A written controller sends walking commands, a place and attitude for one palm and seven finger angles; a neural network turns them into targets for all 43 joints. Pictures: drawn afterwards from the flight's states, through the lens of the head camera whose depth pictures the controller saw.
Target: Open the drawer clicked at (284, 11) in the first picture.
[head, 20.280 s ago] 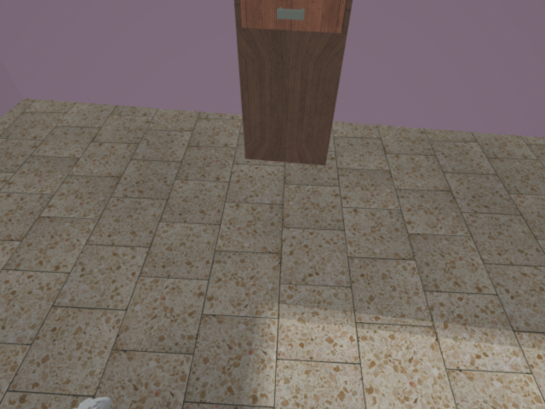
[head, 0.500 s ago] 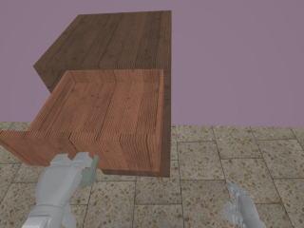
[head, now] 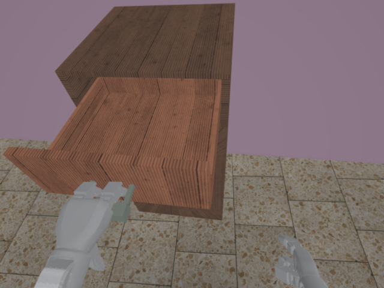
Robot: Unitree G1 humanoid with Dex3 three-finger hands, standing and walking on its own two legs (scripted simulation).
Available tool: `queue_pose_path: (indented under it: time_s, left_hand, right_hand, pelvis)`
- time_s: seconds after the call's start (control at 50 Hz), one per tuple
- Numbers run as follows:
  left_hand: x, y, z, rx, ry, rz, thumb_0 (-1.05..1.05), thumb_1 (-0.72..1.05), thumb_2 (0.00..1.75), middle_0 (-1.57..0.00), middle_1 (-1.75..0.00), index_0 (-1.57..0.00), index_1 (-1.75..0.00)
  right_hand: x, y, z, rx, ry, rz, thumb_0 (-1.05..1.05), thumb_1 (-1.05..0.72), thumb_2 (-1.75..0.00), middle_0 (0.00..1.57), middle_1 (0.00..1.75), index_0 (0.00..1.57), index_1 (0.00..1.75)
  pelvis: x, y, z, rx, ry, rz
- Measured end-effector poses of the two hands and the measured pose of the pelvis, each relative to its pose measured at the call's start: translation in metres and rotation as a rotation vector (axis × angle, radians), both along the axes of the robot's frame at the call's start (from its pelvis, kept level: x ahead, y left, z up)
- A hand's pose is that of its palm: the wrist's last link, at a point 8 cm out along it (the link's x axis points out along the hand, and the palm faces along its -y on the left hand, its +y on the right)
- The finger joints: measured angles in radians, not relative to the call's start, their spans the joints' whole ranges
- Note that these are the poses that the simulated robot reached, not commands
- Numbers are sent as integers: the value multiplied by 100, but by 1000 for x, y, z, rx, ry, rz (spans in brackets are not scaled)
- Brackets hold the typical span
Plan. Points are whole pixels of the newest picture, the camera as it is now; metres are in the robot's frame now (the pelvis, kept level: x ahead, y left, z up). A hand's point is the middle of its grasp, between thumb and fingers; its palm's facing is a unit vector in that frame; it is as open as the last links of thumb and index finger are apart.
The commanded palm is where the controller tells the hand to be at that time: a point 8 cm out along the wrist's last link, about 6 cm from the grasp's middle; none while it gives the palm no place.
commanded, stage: open the thumb to release the handle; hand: left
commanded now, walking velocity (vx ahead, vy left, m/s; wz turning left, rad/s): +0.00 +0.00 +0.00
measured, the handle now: (106, 198) +0.26 +0.23 +0.05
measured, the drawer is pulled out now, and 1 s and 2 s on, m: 0.27 0.22 0.22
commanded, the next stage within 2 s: lift the hand off the handle in 0.44 s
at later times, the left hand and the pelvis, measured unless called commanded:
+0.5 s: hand (107, 213) +0.24 +0.22 +0.03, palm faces +0.01 -0.06 -1.00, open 14.5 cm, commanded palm +0.21 +0.24 +0.08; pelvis -0.01 -0.01 +0.00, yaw -3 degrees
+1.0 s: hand (109, 208) +0.25 +0.22 +0.03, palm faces +0.00 -0.06 -1.00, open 14.5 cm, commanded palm +0.22 +0.24 +0.10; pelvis +0.00 -0.01 +0.00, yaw -1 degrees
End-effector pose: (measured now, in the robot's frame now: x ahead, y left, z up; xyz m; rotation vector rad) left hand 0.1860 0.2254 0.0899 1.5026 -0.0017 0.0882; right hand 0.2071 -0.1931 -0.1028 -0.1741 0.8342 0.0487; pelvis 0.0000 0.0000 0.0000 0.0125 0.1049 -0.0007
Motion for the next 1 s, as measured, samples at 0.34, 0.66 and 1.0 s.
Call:
queue_pose_path:
  time_s: [0.34, 0.66, 1.0]
  left_hand:
    - [34, -2, -2, -1, 65, 15, 0, -49, 30, -32, -64, -43, -56]
    - [29, -2, -3, 6, 30, 13, 0, -49, 30, -35, -63, -46, -56]
    - [39, -2, -1, 8, 61, 11, 0, -49, 30, -34, -60, -44, -54]
  right_hand:
    - [-36, -56, 14, -64, -21, -153, 2, -90, -90, 20, 30, 20, 30]
    - [-37, -51, -5, -55, 43, -142, 2, -90, -90, 20, 30, 20, 30]
    - [-6, -27, 12, -26, -36, -90, 2, -90, -90, 21, 30, 20, 30]
  pelvis:
    - [-13, -12, 5, 18, -7, -46]
    - [-5, -10, 2, 17, 22, -31]
    - [-3, -7, 5, 10, -3, -18]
